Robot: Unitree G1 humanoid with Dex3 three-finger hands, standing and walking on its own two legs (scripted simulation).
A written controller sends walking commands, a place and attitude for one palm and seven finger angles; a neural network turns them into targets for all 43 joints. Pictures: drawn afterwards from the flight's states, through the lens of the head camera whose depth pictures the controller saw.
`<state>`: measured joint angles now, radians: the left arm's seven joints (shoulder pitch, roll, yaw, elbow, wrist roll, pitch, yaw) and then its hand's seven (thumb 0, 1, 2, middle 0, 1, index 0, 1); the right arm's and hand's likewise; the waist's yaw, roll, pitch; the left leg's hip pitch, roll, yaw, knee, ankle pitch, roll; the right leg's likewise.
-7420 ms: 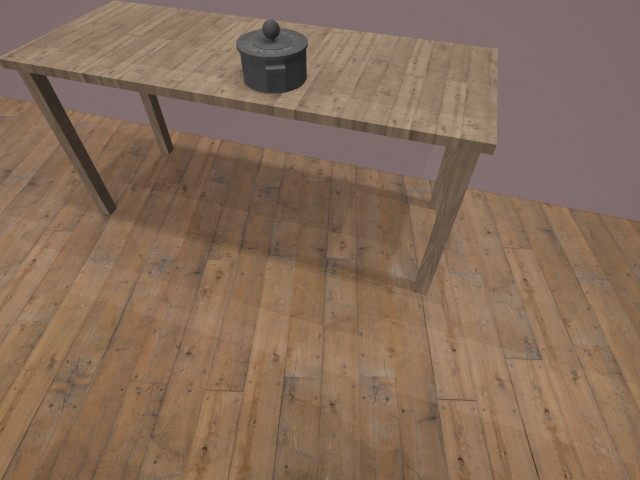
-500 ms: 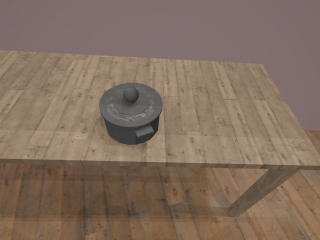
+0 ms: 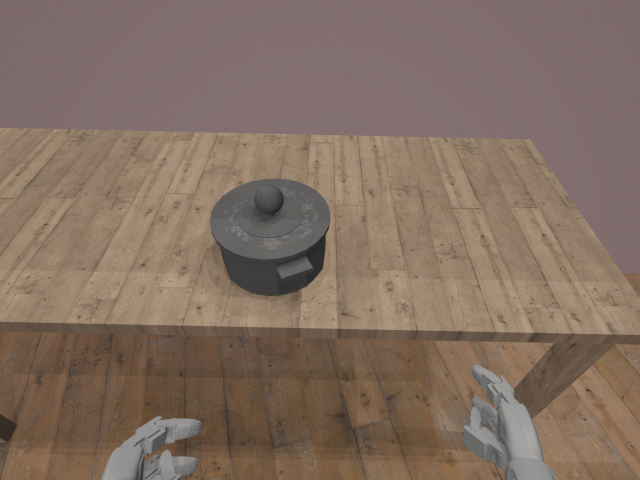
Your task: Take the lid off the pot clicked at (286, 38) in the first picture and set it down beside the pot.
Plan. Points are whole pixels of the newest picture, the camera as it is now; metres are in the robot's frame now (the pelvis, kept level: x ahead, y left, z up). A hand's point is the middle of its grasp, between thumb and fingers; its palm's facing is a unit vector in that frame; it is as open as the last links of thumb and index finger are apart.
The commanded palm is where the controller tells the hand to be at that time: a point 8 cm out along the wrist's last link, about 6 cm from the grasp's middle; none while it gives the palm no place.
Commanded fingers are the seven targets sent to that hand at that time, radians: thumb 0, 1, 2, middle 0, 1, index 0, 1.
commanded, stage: lift the closed hand beside the body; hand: left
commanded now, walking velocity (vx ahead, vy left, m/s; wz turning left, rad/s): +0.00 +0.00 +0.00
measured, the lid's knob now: (269, 199) +0.51 +0.13 +0.08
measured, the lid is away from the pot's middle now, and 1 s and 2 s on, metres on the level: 0.00 0.00 0.00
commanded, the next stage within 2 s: raise the hand higher, near the body in 0.24 s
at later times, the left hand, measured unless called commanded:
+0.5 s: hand (143, 458) +0.15 +0.22 -0.01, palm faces +0.24 -0.89 -0.38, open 3.1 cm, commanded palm +0.10 +0.25 +0.03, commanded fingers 0.00 0.90 0.90 -1.30 -1.50 -1.30 -1.50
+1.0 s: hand (137, 402) +0.18 +0.22 +0.06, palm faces +0.29 -0.87 -0.40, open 3.1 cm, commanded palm +0.14 +0.25 +0.10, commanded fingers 0.00 0.90 0.90 -1.30 -1.50 -1.30 -1.50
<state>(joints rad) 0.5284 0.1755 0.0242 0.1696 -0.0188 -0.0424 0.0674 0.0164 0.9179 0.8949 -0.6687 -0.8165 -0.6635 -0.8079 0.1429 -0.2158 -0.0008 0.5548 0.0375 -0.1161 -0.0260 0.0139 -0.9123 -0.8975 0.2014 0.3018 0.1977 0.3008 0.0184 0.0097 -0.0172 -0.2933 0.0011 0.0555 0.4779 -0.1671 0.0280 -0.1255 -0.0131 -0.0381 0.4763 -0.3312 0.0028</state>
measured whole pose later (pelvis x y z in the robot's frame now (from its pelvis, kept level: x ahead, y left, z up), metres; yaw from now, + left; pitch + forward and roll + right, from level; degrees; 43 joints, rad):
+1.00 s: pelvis +0.04 -0.02 +0.00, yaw +0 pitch -2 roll +1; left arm 0.64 0.29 0.18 -0.26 -0.05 -0.05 0.08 0.02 0.90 0.89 -1.30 -1.50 -1.29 -1.49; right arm 0.16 -0.20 0.00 0.57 0.02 -0.06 -0.07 0.02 -0.91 -0.90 0.20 0.30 0.20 0.30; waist 0.07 0.04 0.01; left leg -0.19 0.01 0.05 0.41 -0.19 0.00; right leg -0.01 0.00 -0.04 0.37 -0.33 -0.02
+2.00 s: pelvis -0.02 +0.00 +0.00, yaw +1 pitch -2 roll -1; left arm 0.07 0.65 0.02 -0.22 0.75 0.10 -0.24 0.00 -0.02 1.25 -0.93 -0.42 -0.92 -0.41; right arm 0.08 -0.27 0.02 0.58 0.06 0.10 0.02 0.02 -0.91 -0.90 0.20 0.30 0.20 0.30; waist 0.07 0.14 0.02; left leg -0.28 0.00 0.04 0.42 -0.11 0.03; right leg -0.12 -0.01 -0.06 0.43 -0.28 0.00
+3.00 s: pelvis -0.01 +0.00 +0.00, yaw +2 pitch +0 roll +0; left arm -0.52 0.60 -0.17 0.16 0.80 0.23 -0.41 0.00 -0.35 1.50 -0.84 -0.09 -0.83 -0.08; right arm 0.11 -0.30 0.02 0.59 0.08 0.10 0.03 0.01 -0.91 -0.90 0.20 0.30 0.20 0.30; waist 0.02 0.12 0.02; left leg -0.33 -0.02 0.03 0.46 -0.12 0.04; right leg -0.18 -0.03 -0.06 0.50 -0.32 0.00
